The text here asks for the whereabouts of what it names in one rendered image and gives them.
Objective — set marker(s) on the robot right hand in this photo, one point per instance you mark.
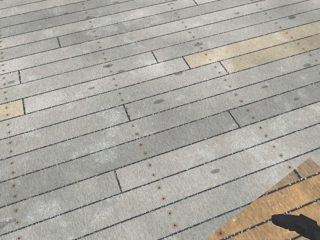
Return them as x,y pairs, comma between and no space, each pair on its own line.
301,224

